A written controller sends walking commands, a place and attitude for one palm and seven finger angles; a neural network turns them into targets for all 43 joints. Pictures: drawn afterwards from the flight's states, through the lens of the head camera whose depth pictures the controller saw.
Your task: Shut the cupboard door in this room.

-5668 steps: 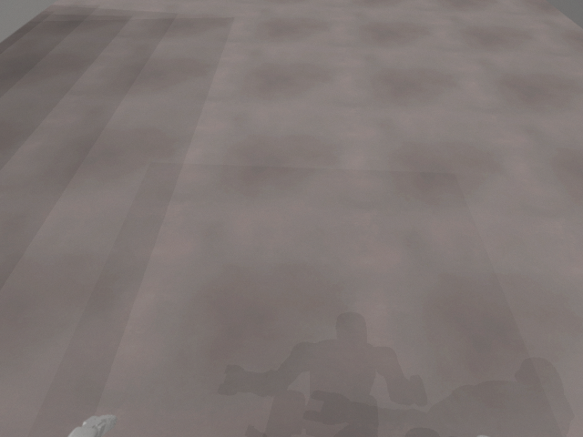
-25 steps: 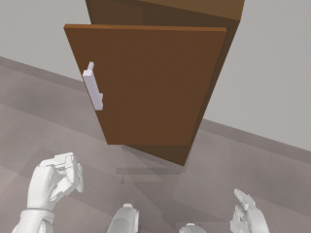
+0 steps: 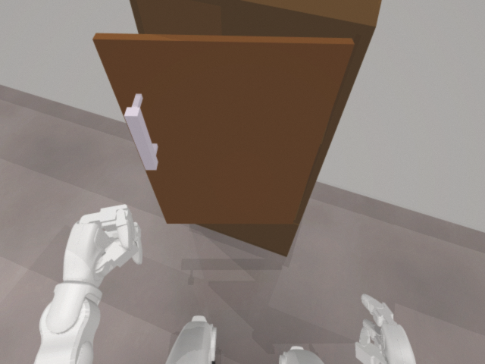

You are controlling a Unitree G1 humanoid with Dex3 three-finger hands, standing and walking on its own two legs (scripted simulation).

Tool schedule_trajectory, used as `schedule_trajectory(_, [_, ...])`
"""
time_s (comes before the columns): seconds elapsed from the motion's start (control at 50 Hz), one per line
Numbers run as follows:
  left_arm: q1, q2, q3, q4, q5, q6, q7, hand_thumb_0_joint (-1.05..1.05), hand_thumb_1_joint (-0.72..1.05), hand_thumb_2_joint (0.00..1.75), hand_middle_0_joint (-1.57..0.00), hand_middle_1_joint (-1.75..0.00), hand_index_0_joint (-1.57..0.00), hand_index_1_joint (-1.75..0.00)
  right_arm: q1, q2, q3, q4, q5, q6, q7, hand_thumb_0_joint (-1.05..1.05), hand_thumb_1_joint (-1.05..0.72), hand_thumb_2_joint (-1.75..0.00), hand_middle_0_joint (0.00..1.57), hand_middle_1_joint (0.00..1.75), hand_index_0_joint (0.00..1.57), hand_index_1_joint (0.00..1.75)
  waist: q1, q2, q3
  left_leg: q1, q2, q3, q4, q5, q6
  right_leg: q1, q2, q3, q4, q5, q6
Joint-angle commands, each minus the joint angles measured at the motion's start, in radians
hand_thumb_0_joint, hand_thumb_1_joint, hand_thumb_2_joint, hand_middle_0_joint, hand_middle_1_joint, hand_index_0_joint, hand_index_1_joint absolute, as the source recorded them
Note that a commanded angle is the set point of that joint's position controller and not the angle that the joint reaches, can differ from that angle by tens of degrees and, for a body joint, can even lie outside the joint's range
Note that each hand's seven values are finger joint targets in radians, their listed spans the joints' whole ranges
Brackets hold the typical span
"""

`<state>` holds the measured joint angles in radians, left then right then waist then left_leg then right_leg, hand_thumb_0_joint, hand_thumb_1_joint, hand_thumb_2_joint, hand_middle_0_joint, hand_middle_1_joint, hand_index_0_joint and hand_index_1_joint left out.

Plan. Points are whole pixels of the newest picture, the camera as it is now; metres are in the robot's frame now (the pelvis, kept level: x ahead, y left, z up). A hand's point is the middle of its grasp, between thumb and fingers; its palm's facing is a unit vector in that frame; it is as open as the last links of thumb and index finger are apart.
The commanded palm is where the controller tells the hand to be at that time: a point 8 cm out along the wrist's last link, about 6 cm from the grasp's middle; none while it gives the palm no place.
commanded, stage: bring the fist close to the handle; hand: left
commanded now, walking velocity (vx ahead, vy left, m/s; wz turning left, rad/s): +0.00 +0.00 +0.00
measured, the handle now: (145, 133) +0.50 +0.22 +0.06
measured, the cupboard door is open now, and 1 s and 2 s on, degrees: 21 21 10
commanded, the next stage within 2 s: push the door shut along its arc in 1.10 s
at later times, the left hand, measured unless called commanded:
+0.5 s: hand (147, 196) +0.36 +0.18 +0.07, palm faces +0.05 -1.00 -0.01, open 3.1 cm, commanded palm +0.34 +0.23 +0.06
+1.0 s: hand (156, 174) +0.41 +0.18 +0.06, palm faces +0.08 -1.00 -0.01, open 3.1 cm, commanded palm +0.38 +0.23 +0.06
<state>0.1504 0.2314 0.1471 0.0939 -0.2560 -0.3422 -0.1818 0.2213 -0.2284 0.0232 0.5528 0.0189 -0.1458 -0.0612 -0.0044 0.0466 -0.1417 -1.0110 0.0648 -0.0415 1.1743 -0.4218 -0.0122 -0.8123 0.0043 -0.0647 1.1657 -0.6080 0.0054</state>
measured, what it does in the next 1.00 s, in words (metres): stands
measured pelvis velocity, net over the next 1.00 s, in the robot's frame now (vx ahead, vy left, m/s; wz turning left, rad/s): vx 0.00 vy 0.00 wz -0.03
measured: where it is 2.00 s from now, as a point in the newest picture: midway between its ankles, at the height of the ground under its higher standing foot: outside the picture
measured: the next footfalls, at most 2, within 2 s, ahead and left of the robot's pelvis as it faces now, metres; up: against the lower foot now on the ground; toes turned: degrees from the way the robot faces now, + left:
none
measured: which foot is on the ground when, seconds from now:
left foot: down 0.00-1.00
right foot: down 0.00-1.00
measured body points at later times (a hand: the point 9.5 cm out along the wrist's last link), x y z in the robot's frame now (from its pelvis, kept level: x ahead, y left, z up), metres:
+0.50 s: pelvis +0.00 +0.01 +0.01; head +0.07 +0.02 +0.45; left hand +0.35 +0.24 +0.07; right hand +0.14 -0.24 -0.09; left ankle +0.08 +0.13 -0.64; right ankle -0.02 -0.13 -0.64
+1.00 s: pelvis +0.00 +0.00 +0.01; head +0.08 +0.01 +0.45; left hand +0.40 +0.23 +0.06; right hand +0.08 -0.26 -0.10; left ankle +0.08 +0.13 -0.64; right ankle -0.02 -0.13 -0.64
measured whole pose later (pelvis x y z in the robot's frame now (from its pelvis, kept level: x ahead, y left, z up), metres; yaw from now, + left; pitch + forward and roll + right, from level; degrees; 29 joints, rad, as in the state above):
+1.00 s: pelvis +0.00 +0.00 +0.01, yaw -2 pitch +17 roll -2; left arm -0.40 0.26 0.27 0.73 -0.17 -0.45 -0.11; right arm 0.31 -0.25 0.00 0.65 0.01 -0.02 -0.02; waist -0.07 0.03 -0.14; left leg -1.00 0.08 0.01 1.10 -0.39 0.00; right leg -0.84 0.01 -0.02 1.11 -0.56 0.02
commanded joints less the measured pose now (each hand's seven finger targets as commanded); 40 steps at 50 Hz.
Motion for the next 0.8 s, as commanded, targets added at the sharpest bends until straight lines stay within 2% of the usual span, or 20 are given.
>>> schedule_trajectory(0.0, [-0.165,0.114,0.052,-0.162,0.0,-0.048,0.023,0.0,0.9,0.9,-1.3,-1.5,-1.3,-1.5,-0.012,-0.132,-0.057,-0.139,-0.002,-0.041,-0.004,0.0,-0.9,-0.9,0.2,0.3,0.2,0.3,-0.007,0.015,-0.247,0.367,-0.038,0.003,-0.186,0.13,0.034,-0.006,0.032,0.018,-0.221,0.257,-0.02])
schedule_trajectory(0.02, [-0.173,0.132,0.073,-0.145,0.002,-0.05,0.032,0.0,0.9,0.9,-1.3,-1.5,-1.3,-1.5,-0.008,-0.136,-0.059,-0.138,-0.004,-0.038,-0.005,0.0,-0.9,-0.9,0.2,0.3,0.2,0.3,-0.008,-0.013,-0.247,0.359,-0.037,0.003,-0.183,0.136,0.036,0.004,0.033,0.021,-0.222,0.263,-0.019])
schedule_trajectory(0.1, [-0.243,0.118,0.068,-0.099,0.012,-0.078,0.048,0.0,0.9,0.9,-1.3,-1.5,-1.3,-1.5,-0.007,-0.136,-0.061,-0.126,-0.008,-0.026,0.004,0.0,-0.9,-0.9,0.2,0.3,0.2,0.3,-0.01,-0.006,-0.261,0.377,-0.039,0.008,-0.19,0.152,0.032,0.006,0.03,0.019,-0.22,0.285,-0.021])
schedule_trajectory(0.12, [-0.247,0.135,0.08,-0.089,0.019,-0.085,0.051,0.0,0.9,0.9,-1.3,-1.5,-1.3,-1.5,-0.003,-0.139,-0.064,-0.123,-0.009,-0.024,0.004,0.0,-0.9,-0.9,0.2,0.3,0.2,0.3,-0.007,0.001,-0.268,0.379,-0.037,0.01,-0.185,0.167,0.033,0.011,0.031,0.022,-0.216,0.299,-0.022])
schedule_trajectory(0.14, [-0.26,0.115,0.06,-0.083,0.021,-0.091,0.05,0.0,0.9,0.9,-1.3,-1.5,-1.3,-1.5,-0.003,-0.136,-0.062,-0.123,-0.009,-0.021,0.008,0.0,-0.9,-0.9,0.2,0.3,0.2,0.3,-0.008,0.009,-0.275,0.388,-0.039,0.011,-0.192,0.166,0.032,0.013,0.028,0.019,-0.217,0.3,-0.022])
schedule_trajectory(0.18, [-0.333,0.113,0.054,-0.05,0.024,-0.101,0.05,0.0,0.9,0.9,-1.3,-1.5,-1.3,-1.5,0.003,-0.14,-0.064,-0.11,-0.008,-0.015,0.009,0.0,-0.9,-0.9,0.2,0.3,0.2,0.3,-0.022,0.002,-0.264,0.394,-0.036,0.008,-0.194,0.154,0.031,-0.007,0.03,0.018,-0.221,0.289,-0.021])
schedule_trajectory(0.32, [-0.51,0.156,0.087,0.064,0.036,-0.116,0.054,0.0,0.9,0.9,-1.3,-1.5,-1.3,-1.5,0.017,-0.154,-0.07,-0.078,-0.009,0.002,0.004,0.0,-0.9,-0.9,0.2,0.3,0.2,0.3,-0.031,0.003,-0.296,0.407,-0.034,0.006,-0.193,0.148,0.031,-0.018,0.032,0.026,-0.225,0.282,-0.023])
schedule_trajectory(0.34, [-0.535,0.135,0.069,0.074,0.038,-0.118,0.054,0.0,0.9,0.9,-1.3,-1.5,-1.3,-1.5,0.015,-0.149,-0.068,-0.073,-0.008,0.003,0.006,0.0,-0.9,-0.9,0.2,0.3,0.2,0.3,-0.03,0.03,-0.303,0.424,-0.035,0.007,-0.197,0.15,0.028,-0.023,0.029,0.025,-0.225,0.283,-0.024])
schedule_trajectory(0.4, [-0.594,0.13,0.066,0.128,0.041,-0.12,0.058,0.0,0.9,0.9,-1.3,-1.5,-1.3,-1.5,0.026,-0.153,-0.07,-0.062,-0.009,0.008,0.01,0.0,-0.9,-0.9,0.2,0.3,0.2,0.3,-0.034,0.032,-0.312,0.443,-0.033,0.003,-0.201,0.153,0.024,-0.033,0.031,0.021,-0.228,0.285,-0.024])
schedule_trajectory(0.42, [-0.59,0.159,0.092,0.152,0.045,-0.119,0.061,0.0,0.9,0.9,-1.3,-1.5,-1.3,-1.5,0.035,-0.158,-0.072,-0.06,-0.009,0.011,0.009,0.0,-0.9,-0.9,0.2,0.3,0.2,0.3,-0.032,0.012,-0.321,0.434,-0.032,0.004,-0.196,0.157,0.027,-0.024,0.034,0.024,-0.229,0.29,-0.024])
schedule_trajectory(0.48, [-0.699,0.13,0.061,0.219,0.059,-0.119,0.067,0.0,0.9,0.9,-1.3,-1.5,-1.3,-1.5,0.043,-0.156,-0.072,-0.047,-0.008,0.018,0.013,0.0,-0.9,-0.9,0.2,0.3,0.2,0.3,-0.049,0.014,-0.302,0.434,-0.03,-0.001,-0.203,0.138,0.023,-0.055,0.032,0.018,-0.229,0.273,-0.022])
schedule_trajectory(0.52, [-0.721,0.154,0.084,0.246,0.068,-0.124,0.079,0.0,0.9,0.9,-1.3,-1.5,-1.3,-1.5,0.056,-0.162,-0.075,-0.044,-0.011,0.023,0.016,0.0,-0.9,-0.9,0.2,0.3,0.2,0.3,-0.044,0.023,-0.32,0.445,-0.03,-0.006,-0.203,0.144,0.023,-0.056,0.035,0.018,-0.226,0.273,-0.025])
schedule_trajectory(0.54, [-0.726,0.14,0.08,0.27,0.068,-0.123,0.082,0.0,0.9,0.9,-1.3,-1.5,-1.3,-1.5,0.057,-0.159,-0.074,-0.045,-0.011,0.027,0.019,0.0,-0.9,-0.9,0.2,0.3,0.2,0.3,-0.045,0.011,-0.324,0.449,-0.031,-0.004,-0.206,0.151,0.024,-0.052,0.033,0.016,-0.229,0.282,-0.024])
schedule_trajectory(0.58, [-0.78,0.158,0.097,0.305,0.07,-0.131,0.09,0.0,0.9,0.9,-1.3,-1.5,-1.3,-1.5,0.064,-0.161,-0.074,-0.037,-0.014,0.034,0.022,0.0,-0.9,-0.9,0.2,0.3,0.2,0.3,-0.05,-0.007,-0.32,0.429,-0.033,0.001,-0.202,0.142,0.025,-0.047,0.033,0.021,-0.234,0.281,-0.022])
schedule_trajectory(0.62, [-0.811,0.202,0.131,0.339,0.081,-0.142,0.094,0.0,0.9,0.9,-1.3,-1.5,-1.3,-1.5,0.076,-0.165,-0.076,-0.032,-0.015,0.043,0.021,0.0,-0.9,-0.9,0.2,0.3,0.2,0.3,-0.051,-0.014,-0.325,0.418,-0.032,0.004,-0.195,0.143,0.028,-0.046,0.036,0.026,-0.233,0.282,-0.021])
schedule_trajectory(0.64, [-0.841,0.201,0.127,0.359,0.089,-0.147,0.095,0.0,0.9,0.9,-1.3,-1.5,-1.3,-1.5,0.075,-0.163,-0.074,-0.029,-0.016,0.047,0.023,0.0,-0.9,-0.9,0.2,0.3,0.2,0.3,-0.053,0.008,-0.325,0.42,-0.031,0.004,-0.197,0.141,0.025,-0.055,0.032,0.027,-0.23,0.281,-0.022])
schedule_trajectory(0.66, [-0.901,0.173,0.099,0.373,0.09,-0.15,0.093,0.0,0.9,0.9,-1.3,-1.5,-1.3,-1.5,0.079,-0.16,-0.073,-0.024,-0.016,0.049,0.025,0.0,-0.9,-0.9,0.2,0.3,0.2,0.3,-0.068,0.023,-0.323,0.427,-0.032,0.003,-0.193,0.137,0.025,-0.072,0.033,0.026,-0.229,0.277,-0.022])
schedule_trajectory(0.68, [-0.931,0.188,0.112,0.408,0.092,-0.153,0.093,0.0,0.9,0.9,-1.3,-1.5,-1.3,-1.5,0.086,-0.162,-0.075,-0.015,-0.016,0.052,0.025,0.0,-0.9,-0.9,0.2,0.3,0.2,0.3,-0.072,0.014,-0.312,0.419,-0.03,0.0,-0.191,0.121,0.023,-0.083,0.033,0.026,-0.232,0.262,-0.021])
schedule_trajectory(0.72, [-0.879,0.228,0.156,0.432,0.093,-0.16,0.09,0.0,0.9,0.9,-1.3,-1.5,-1.3,-1.5,0.101,-0.17,-0.08,-0.021,-0.021,0.058,0.028,0.0,-0.9,-0.9,0.2,0.3,0.2,0.3,-0.046,0.005,-0.364,0.426,-0.032,0.002,-0.189,0.155,0.026,-0.049,0.038,0.028,-0.226,0.288,-0.026])
schedule_trajectory(0.78, [-0.834,0.175,0.125,0.41,0.08,-0.165,0.074,0.0,0.9,0.9,-1.3,-1.5,-1.3,-1.5,0.102,-0.163,-0.085,-0.03,-0.018,0.067,0.038,0.0,-0.9,-0.9,0.2,0.3,0.2,0.3,-0.041,0.035,-0.392,0.469,-0.031,0.012,-0.195,0.208,0.022,-0.036,0.037,0.022,-0.225,0.338,-0.025])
